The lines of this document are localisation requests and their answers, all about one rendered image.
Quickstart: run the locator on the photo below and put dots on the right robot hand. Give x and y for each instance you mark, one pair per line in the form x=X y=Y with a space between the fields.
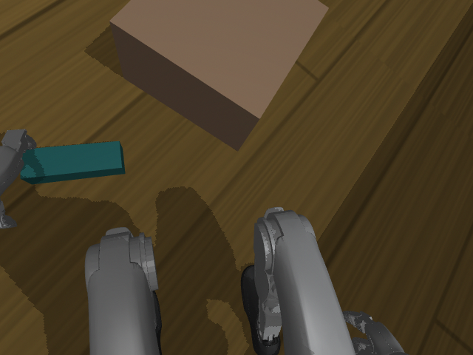
x=379 y=340

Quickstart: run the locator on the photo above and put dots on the right robot foot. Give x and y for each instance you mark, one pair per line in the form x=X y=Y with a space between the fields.
x=251 y=306

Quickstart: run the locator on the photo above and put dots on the left robot hand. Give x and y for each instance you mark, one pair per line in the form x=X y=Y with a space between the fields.
x=15 y=143

